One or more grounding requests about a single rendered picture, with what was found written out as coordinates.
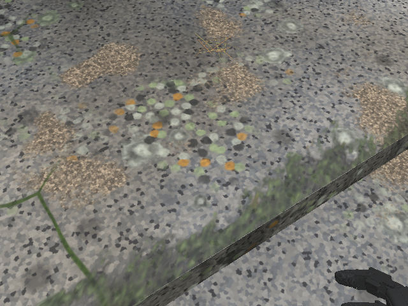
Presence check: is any robot right hand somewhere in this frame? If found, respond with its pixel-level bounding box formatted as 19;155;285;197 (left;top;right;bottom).
335;267;408;306

